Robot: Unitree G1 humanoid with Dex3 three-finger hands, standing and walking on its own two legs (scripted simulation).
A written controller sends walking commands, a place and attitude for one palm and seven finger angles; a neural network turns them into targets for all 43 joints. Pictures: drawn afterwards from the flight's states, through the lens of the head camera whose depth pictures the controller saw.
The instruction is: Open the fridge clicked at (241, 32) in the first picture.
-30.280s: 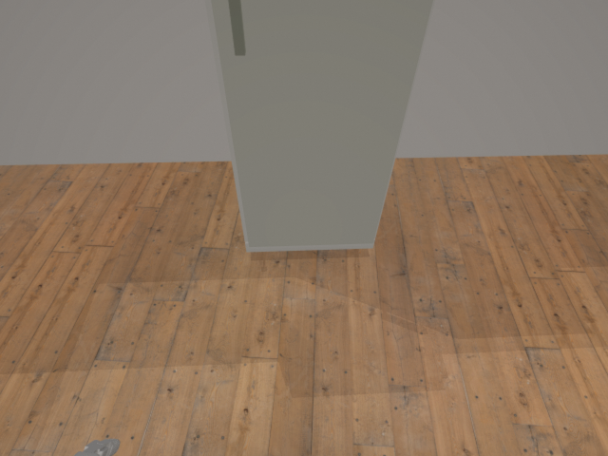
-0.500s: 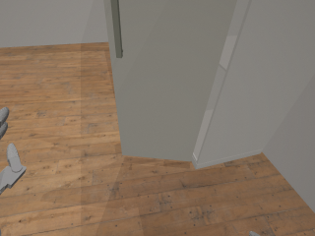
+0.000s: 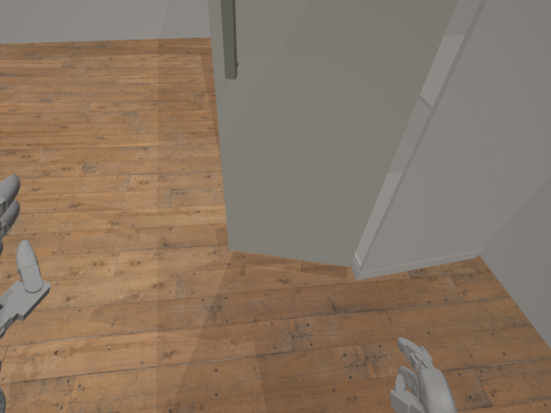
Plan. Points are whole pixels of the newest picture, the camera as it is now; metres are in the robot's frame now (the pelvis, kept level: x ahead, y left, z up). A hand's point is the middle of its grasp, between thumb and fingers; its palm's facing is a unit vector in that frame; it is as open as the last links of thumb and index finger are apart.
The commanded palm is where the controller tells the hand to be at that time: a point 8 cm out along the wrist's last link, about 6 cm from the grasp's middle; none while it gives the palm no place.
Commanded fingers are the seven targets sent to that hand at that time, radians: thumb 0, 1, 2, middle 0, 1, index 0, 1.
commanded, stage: let the arm hang, fingers relaxed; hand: left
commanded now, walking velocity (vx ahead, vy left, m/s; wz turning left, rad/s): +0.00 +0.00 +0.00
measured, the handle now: (231, 12) +0.80 +0.16 +0.23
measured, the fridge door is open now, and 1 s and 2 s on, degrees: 69 69 69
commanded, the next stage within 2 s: look to check the result in 1.20 s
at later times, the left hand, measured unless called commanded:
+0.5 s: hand out of the picture -0.01 +0.18 -0.18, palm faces -0.05 -0.99 -0.14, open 7.3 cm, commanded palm none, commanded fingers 0.00 0.90 0.90 -0.20 -0.30 -0.20 -0.30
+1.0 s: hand out of the picture +0.09 +0.27 -0.14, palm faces -0.02 -0.93 -0.36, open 7.4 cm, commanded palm none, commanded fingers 0.00 0.90 0.90 -0.20 -0.30 -0.20 -0.30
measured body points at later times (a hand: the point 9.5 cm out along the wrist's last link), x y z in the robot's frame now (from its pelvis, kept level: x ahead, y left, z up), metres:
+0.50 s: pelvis -0.01 +0.00 +0.00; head +0.02 +0.03 +0.45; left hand -0.01 +0.24 -0.17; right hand +0.03 -0.28 -0.12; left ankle +0.02 +0.10 -0.74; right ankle -0.01 -0.11 -0.74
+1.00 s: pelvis +0.00 +0.02 +0.01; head +0.00 +0.01 +0.46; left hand +0.09 +0.32 -0.12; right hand +0.09 -0.27 -0.13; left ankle +0.02 +0.10 -0.74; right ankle -0.01 -0.11 -0.74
